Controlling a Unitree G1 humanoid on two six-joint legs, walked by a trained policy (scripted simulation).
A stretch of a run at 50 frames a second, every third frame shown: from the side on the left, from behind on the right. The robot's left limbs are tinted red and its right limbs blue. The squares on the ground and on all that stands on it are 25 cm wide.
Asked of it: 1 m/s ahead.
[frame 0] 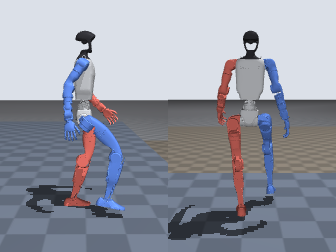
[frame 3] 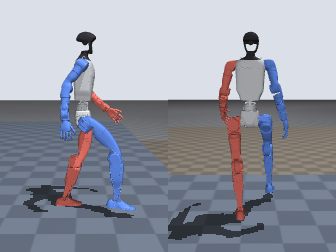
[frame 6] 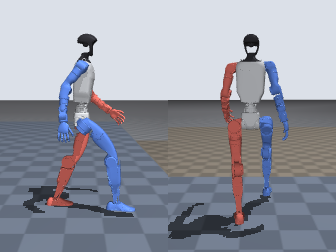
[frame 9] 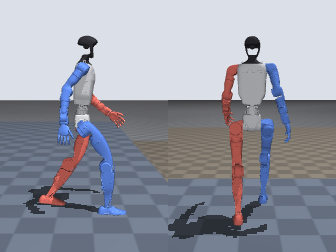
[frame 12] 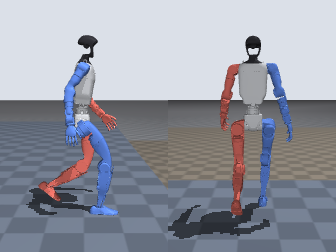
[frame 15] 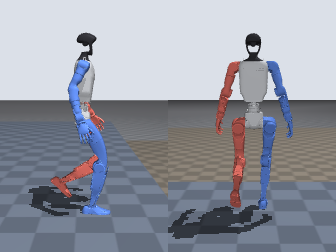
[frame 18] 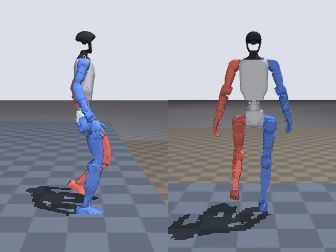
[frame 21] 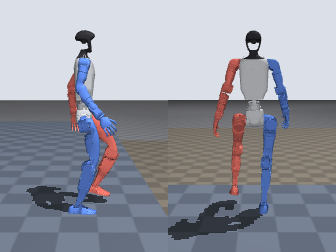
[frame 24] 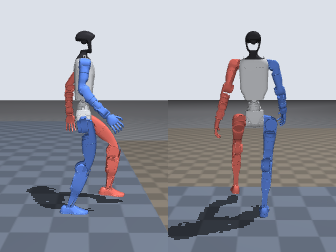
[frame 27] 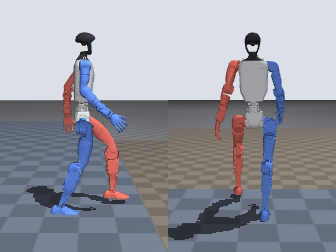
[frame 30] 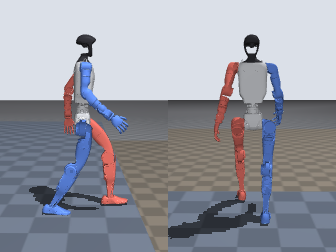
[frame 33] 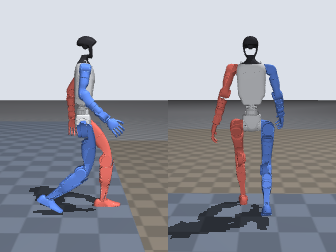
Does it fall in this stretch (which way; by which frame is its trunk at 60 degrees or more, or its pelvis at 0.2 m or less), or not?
no
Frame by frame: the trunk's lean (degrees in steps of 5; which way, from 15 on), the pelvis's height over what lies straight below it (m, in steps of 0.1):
0: 0, 0.8
3: 5, 0.8
6: 5, 0.8
9: 5, 0.7
12: 5, 0.7
15: 5, 0.8
18: 0, 0.8
21: 0, 0.8
24: 0, 0.8
27: 0, 0.8
30: 5, 0.7
33: 5, 0.7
